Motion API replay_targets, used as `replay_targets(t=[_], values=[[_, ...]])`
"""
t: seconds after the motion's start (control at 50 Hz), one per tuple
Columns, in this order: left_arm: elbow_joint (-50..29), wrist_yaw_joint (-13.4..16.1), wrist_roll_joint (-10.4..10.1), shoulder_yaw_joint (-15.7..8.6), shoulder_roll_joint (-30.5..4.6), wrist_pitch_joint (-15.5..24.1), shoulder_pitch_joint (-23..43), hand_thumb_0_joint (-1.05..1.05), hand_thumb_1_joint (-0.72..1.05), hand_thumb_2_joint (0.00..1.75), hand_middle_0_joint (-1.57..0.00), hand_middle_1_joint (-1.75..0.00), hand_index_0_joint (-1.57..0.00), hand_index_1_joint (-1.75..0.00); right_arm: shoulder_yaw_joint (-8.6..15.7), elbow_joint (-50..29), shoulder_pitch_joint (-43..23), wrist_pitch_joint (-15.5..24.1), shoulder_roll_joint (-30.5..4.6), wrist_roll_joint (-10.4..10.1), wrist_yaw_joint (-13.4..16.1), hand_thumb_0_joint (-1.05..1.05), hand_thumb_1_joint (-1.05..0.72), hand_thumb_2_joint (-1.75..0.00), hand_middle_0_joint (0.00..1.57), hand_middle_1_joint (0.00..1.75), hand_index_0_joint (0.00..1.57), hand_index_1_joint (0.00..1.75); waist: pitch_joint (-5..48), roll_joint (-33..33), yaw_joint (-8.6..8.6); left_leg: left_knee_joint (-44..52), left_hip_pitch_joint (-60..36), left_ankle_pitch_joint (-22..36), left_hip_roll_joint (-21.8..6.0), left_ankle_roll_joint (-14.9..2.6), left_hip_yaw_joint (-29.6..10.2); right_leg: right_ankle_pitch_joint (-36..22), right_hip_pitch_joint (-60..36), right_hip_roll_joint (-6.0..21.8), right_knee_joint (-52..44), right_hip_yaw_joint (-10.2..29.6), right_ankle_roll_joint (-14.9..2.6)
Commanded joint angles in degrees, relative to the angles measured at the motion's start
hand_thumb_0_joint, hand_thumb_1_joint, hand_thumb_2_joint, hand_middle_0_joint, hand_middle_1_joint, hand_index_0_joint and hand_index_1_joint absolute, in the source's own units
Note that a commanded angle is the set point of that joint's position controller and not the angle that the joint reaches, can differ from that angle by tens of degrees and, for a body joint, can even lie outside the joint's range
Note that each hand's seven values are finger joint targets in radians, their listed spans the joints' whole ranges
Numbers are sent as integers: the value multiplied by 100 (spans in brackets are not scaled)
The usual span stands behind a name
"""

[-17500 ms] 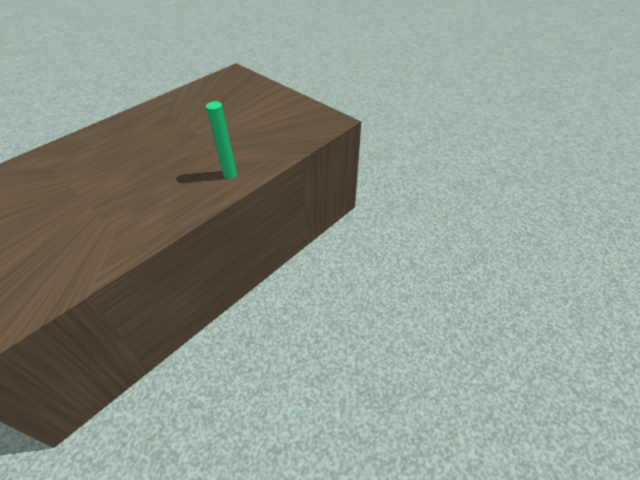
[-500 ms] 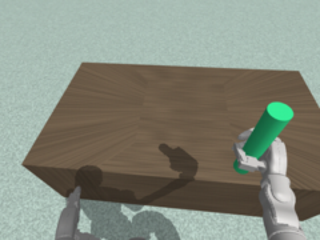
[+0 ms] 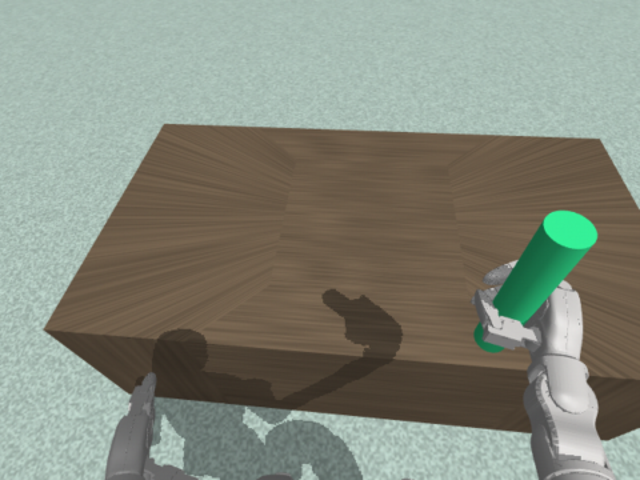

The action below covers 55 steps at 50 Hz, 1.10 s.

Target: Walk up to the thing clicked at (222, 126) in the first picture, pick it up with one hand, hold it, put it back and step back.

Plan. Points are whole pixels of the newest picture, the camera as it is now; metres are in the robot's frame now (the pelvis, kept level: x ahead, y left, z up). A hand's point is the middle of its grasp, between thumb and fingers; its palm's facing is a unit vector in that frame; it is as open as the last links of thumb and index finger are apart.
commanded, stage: hold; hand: right
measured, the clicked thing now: (521, 295) +0.32 -0.19 +0.08
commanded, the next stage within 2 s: crouch in 0.72 s
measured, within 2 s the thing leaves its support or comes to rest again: neither
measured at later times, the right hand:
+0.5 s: hand (492, 302) +0.33 -0.17 +0.05, palm faces +0.14 +0.99 -0.02, open 5.5 cm
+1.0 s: hand (492, 303) +0.33 -0.17 +0.04, palm faces +0.18 +0.98 -0.01, open 5.5 cm
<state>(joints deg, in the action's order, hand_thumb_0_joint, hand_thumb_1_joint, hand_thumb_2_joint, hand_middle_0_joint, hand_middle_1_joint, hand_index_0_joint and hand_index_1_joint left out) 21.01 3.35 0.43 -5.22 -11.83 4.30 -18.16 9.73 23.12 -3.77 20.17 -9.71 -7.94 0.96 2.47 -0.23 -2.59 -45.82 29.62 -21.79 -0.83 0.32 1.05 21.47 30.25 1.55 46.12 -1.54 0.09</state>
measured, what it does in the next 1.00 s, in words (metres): stands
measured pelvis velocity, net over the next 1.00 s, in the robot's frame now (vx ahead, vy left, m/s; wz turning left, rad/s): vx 0.00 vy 0.00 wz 0.00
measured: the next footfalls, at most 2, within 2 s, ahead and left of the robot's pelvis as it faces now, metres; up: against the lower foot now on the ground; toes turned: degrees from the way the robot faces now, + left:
none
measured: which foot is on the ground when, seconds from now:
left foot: down 0.00-1.00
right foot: down 0.00-1.00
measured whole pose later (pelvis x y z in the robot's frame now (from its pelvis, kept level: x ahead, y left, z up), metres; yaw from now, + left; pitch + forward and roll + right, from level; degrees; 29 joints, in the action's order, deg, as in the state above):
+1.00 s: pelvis +0.00 +0.00 +0.00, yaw +0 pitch +6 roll +0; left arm 20.2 3.1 0.4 -4.4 -11.3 3.9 -18.1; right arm 9.6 25.1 -5.4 20.1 -8.8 -7.6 1.8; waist 2.7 -0.3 -2.9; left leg -46.1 30.0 -21.9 -0.9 0.4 0.8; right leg 21.6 30.5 1.4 46.2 -1.7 0.0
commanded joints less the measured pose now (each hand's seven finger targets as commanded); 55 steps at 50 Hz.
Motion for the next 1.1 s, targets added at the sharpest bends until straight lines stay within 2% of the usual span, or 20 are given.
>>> replay_targets(t=[0.0,0.12,0.18,0.24,0.32,0.38,0.42,0.46,0.52,0.62,0.68,0.72,0.74,0.76,0.8,0.84,0.86,0.9,1.02,1.08], values=[[-1105,83,-41,-128,-569,370,427,0,-56,6,-6,-6,-5,-6,-19,-1666,-2209,613,-542,-96,-87,0,-68,-134,139,144,140,143,1514,47,-116,728,-316,1024,108,-14,-48,-763,-805,-67,-674,121,-93],[-1055,96,-31,-440,-988,288,72,0,-55,4,-6,-6,-6,-6,153,-1548,-2023,433,-765,-61,-103,0,-69,-136,142,146,143,146,1811,230,-54,610,-422,1557,124,-14,46,-1464,-1143,-57,-689,146,-23],[-925,66,-58,-553,-983,266,212,0,-55,4,-6,-6,-6,-6,496,-1557,-2233,480,-946,-125,-12,0,-71,-134,141,144,142,144,1491,138,-7,647,-368,1337,113,-22,49,-1171,-857,-70,-724,144,-53],[-1197,82,-52,-485,-923,305,374,0,-55,5,-6,-6,-6,-6,546,-1779,-2285,576,-1055,-98,64,0,-68,-134,140,144,141,144,1662,36,55,667,-567,1261,125,-23,34,-1073,-940,-66,-735,156,-64],[-932,36,-57,-39,-378,263,189,0,-56,6,-6,-6,-5,-6,148,-1746,-1962,582,-748,-52,10,0,-67,-131,137,141,138,141,1620,241,77,650,-571,1429,108,-41,-39,-1232,-847,-110,-656,81,-72],[-1085,53,-14,-208,-675,341,494,0,-55,5,-6,-6,-6,-6,-211,-1645,-2179,531,-426,-14,-68,0,-66,-135,139,144,140,144,1741,323,-84,625,-359,1336,117,-41,-32,-1093,-953,-63,-650,89,-47],[-1097,68,-25,-258,-771,324,324,0,-56,5,-6,-6,-5,-6,-124,-1708,-2056,458,-527,-23,-45,0,-68,-135,141,145,142,145,1698,304,-40,667,-412,1291,123,-41,5,-1078,-970,-66,-708,109,-39],[-1035,119,-37,-611,-1123,279,144,0,-55,5,-6,-6,-5,-6,163,-1571,-1918,398,-786,-48,1,0,-70,-135,142,145,143,145,1728,93,-91,732,-483,1309,128,-10,8,-1068,-1048,-75,-728,116,-66],[-985,96,-70,-603,-1041,233,66,0,-55,5,-5,-6,-5,-5,557,-1756,-2021,419,-1060,-101,92,0,-71,-133,141,144,142,144,1558,11,37,776,-598,1210,123,-9,40,-984,-895,-91,-787,120,-73],[-773,63,-66,-260,-592,302,226,0,-55,5,-5,-5,-6,-5,302,-1396,-2337,562,-751,-99,37,0,-64,-131,138,141,139,141,1179,-18,-53,686,-233,1026,120,-29,0,-775,-656,-54,-751,122,-100],[-1274,48,-44,-182,-592,369,363,0,-55,5,-6,-6,-6,-5,-215,-1654,-2213,617,-388,-33,-100,0,-63,-131,136,141,137,141,1901,114,-87,550,-463,1561,118,-32,-8,-1394,-1078,-56,-600,114,-54],[-1188,36,-25,-74,-567,347,232,0,-55,5,-6,-6,-6,-6,-268,-1767,-2073,570,-444,4,-128,0,-67,-132,138,141,139,141,2050,340,5,521,-517,1669,103,-43,-42,-1530,-1143,-88,-582,81,-34],[-968,65,-20,-342,-803,317,79,0,-55,4,-6,-6,-6,-6,44,-1608,-1968,519,-724,10,-86,0,-68,-132,139,142,140,142,2060,524,40,523,-483,1703,95,-44,-29,-1654,-1186,-90,-572,96,-12],[-1015,39,-15,-258,-795,305,78,0,-55,5,-6,-6,-6,-6,-8,-1521,-1747,470,-646,1,-72,0,-70,-133,140,143,140,143,1930,486,67,579,-539,1607,111,-47,5,-1560,-1104,-103,-638,101,-10],[-985,68,-18,-563,-1072,283,142,0,-55,6,-6,-7,-6,-6,217,-1896,-2053,460,-844,-55,4,0,-62,-139,139,147,141,147,1965,453,37,606,-494,1554,112,-39,13,-1467,-1134,-88,-670,120,-18],[-1024,53,-40,-329,-801,282,220,0,-54,5,-5,-6,-6,-5,418,-2022,-2263,497,-964,-90,98,0,-72,-138,146,149,147,149,1774,385,76,648,-508,1391,121,-43,33,-1269,-1023,-75,-707,147,-23],[-958,66,-50,-383,-800,275,147,0,-55,5,-5,-6,-5,-6,407,-1791,-2129,506,-897,-103,117,0,-73,-140,147,151,148,151,1563,121,-13,679,-487,1323,126,-25,27,-1108,-857,-85,-705,137,-65],[-974,39,-44,-73,-488,276,279,0,-55,5,-5,-6,-5,-6,388,-1533,-2077,559,-751,-102,156,0,-71,-139,147,151,148,151,1222,-131,20,702,-375,1109,129,-12,28,-876,-575,-73,-703,130,-100],[-1019,63,5,-421,-772,283,107,0,-54,4,-5,-6,-6,-5,280,-591,-2475,722,-710,34,-32,0,-62,-134,141,146,142,146,1363,-190,-279,562,-15,1078,45,14,-206,-749,-422,-87,-394,61,-136],[-1205,42,41,-644,-1009,365,246,0,-53,3,-5,-6,-6,-5,474,8,-2857,802,-857,70,-146,0,-59,-132,138,143,139,143,1649,-203,-418,304,281,1262,51,35,-216,-871,-242,-72,-125,113,-155]])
